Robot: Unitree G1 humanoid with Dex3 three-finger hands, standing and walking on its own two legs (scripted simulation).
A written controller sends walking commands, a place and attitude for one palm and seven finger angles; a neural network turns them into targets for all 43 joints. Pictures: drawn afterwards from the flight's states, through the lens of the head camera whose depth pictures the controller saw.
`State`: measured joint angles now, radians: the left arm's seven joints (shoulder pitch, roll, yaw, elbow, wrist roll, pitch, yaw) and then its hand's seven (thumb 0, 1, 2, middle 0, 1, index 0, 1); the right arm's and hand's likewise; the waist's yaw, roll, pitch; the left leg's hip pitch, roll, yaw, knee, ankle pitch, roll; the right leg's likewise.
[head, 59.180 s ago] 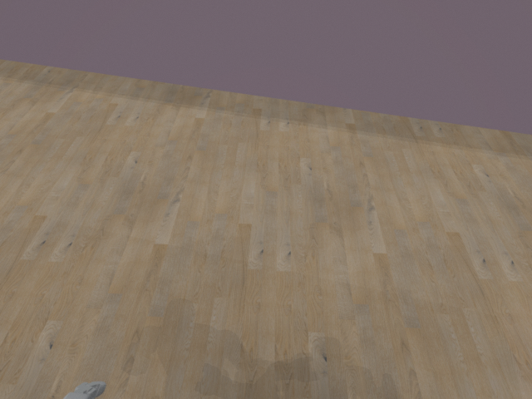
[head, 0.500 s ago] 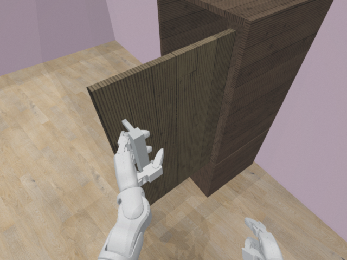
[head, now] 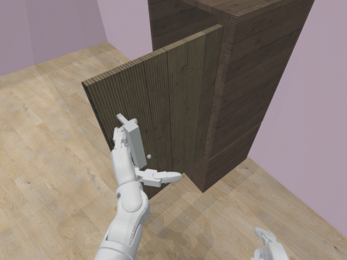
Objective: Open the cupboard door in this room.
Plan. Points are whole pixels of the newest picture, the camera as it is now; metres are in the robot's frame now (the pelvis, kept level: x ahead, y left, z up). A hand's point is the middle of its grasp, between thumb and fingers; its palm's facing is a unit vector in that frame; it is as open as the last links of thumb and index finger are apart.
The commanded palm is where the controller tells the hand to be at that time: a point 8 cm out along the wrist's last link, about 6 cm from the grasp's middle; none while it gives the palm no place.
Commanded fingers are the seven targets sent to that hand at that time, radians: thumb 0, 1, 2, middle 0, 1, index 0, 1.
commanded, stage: open thumb and fingers to let go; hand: left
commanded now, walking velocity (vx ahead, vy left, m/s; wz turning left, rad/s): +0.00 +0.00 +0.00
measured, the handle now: (131, 141) +0.37 +0.12 +0.08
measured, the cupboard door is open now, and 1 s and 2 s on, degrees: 93 96 95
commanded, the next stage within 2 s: slide the hand sideways off the handle in 0.04 s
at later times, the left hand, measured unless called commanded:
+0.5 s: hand (146, 171) +0.29 +0.08 +0.08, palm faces -0.14 -0.99 +0.01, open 16.3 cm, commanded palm +0.27 +0.14 +0.08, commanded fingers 0.00 -0.50 0.30 -0.15 -0.30 -0.15 -0.30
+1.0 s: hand (122, 189) +0.25 +0.12 +0.07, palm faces -0.09 -1.00 -0.03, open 16.1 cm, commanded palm +0.22 +0.19 +0.08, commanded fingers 0.00 -0.50 0.30 -0.15 -0.30 -0.15 -0.30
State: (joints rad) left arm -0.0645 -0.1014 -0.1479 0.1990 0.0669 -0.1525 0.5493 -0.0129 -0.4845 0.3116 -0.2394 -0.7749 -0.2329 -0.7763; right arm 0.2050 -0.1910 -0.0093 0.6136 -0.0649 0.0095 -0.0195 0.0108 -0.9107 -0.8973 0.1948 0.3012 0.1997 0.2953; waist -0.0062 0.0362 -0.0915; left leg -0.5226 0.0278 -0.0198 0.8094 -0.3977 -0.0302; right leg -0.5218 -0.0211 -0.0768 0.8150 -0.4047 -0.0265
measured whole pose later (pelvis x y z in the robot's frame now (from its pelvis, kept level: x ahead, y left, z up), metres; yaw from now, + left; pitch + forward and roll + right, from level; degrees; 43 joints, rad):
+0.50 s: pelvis -0.01 +0.02 +0.00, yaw -1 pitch +5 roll +0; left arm -0.05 0.04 -0.15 0.20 -0.10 -0.21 0.03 -0.02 -0.50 0.30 -0.17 -0.32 -0.15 -0.32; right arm 0.25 -0.21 0.03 0.56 0.01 -0.07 -0.02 0.01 -0.91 -0.90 0.20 0.30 0.20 0.30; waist 0.00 0.04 -0.06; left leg -0.51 0.00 0.01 0.81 -0.38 0.00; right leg -0.52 -0.04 -0.04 0.81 -0.38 0.00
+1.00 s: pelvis +0.01 +0.01 +0.00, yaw -1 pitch +7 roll +0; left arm 0.31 0.14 -0.06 -0.12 -0.13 -0.22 -0.08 -0.02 -0.50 0.30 -0.20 -0.32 -0.19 -0.32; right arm 0.24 -0.21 0.02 0.50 0.01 -0.09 -0.03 0.01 -0.91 -0.90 0.20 0.30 0.20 0.30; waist 0.00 0.03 -0.08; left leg -0.52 0.02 0.00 0.84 -0.43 -0.01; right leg -0.52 -0.03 -0.05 0.83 -0.43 -0.01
